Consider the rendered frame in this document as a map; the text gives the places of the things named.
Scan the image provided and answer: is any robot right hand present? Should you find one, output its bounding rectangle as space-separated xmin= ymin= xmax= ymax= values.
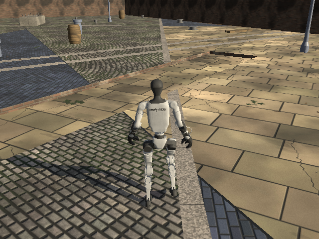
xmin=181 ymin=136 xmax=192 ymax=148

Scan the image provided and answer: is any robot right forearm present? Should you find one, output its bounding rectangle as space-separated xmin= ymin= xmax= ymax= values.
xmin=179 ymin=120 xmax=190 ymax=139

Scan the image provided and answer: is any robot left forearm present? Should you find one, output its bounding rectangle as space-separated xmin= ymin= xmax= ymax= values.
xmin=129 ymin=121 xmax=138 ymax=137

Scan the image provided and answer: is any robot head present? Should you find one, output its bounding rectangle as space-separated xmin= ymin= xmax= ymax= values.
xmin=149 ymin=79 xmax=166 ymax=104

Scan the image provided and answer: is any robot right upper arm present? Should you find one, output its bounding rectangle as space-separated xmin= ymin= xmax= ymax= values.
xmin=168 ymin=100 xmax=183 ymax=128

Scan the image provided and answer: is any right robot foot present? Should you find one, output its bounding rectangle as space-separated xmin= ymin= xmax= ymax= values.
xmin=169 ymin=188 xmax=177 ymax=196

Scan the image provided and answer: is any robot left upper arm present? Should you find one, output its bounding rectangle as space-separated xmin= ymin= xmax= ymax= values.
xmin=134 ymin=101 xmax=147 ymax=128

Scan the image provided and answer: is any robot left hand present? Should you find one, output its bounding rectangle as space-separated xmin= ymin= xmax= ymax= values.
xmin=128 ymin=135 xmax=139 ymax=145

